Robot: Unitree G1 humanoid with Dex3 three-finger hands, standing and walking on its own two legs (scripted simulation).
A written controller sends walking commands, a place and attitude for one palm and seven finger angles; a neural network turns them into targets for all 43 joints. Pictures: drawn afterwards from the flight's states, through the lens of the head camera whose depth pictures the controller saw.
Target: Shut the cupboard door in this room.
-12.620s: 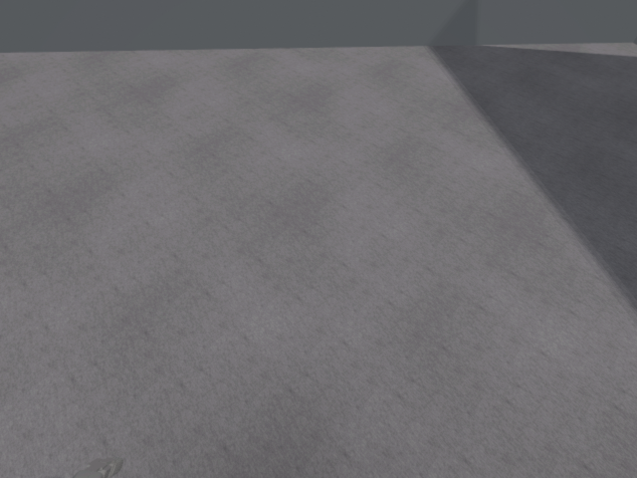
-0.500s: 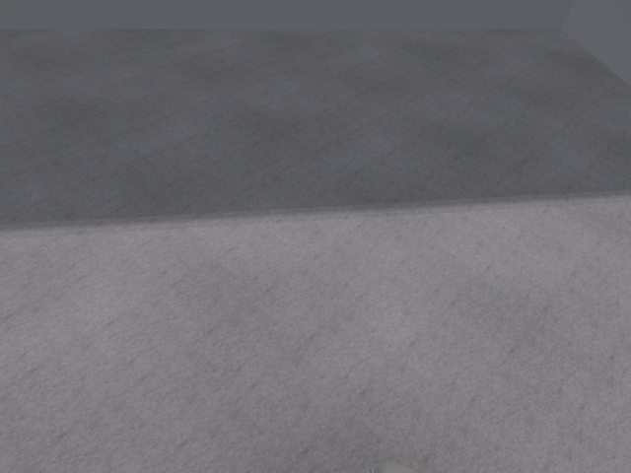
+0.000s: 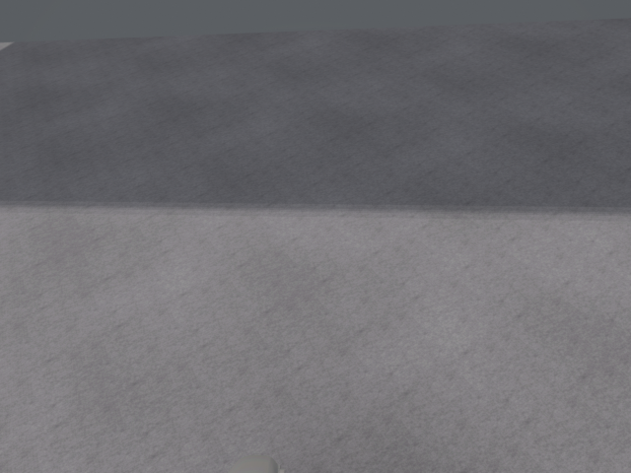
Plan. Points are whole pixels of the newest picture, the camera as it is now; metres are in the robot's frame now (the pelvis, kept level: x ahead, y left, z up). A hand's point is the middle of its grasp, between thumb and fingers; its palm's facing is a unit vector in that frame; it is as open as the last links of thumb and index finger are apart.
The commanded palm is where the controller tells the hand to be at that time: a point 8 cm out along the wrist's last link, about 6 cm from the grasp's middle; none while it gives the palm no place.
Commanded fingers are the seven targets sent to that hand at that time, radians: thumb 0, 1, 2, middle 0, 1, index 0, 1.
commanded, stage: turn or walk to find it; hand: left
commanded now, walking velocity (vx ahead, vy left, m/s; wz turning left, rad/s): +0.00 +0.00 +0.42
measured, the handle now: out of the picture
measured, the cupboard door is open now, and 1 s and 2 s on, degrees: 83 83 83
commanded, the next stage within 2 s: none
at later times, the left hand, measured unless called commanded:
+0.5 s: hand out of the picture -0.02 +0.27 -0.17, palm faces +0.25 -0.94 -0.25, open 7.4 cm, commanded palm none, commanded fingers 0.00 0.90 0.90 -0.20 -0.30 -0.20 -0.30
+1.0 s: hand out of the picture -0.06 +0.21 -0.16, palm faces +0.42 -0.87 -0.25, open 7.4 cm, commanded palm none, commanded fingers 0.00 0.90 0.90 -0.20 -0.30 -0.20 -0.30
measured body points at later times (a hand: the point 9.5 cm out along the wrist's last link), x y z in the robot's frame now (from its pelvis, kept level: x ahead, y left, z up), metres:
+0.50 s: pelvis -0.03 +0.05 +0.00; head -0.01 +0.07 +0.45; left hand -0.04 +0.32 -0.15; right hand +0.11 -0.17 -0.14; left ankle -0.06 +0.15 -0.74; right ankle -0.01 -0.09 -0.68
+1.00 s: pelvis -0.04 +0.01 +0.00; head +0.00 +0.00 +0.44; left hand -0.08 +0.25 -0.14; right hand +0.09 -0.22 -0.16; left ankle -0.14 +0.14 -0.67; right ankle +0.00 -0.08 -0.74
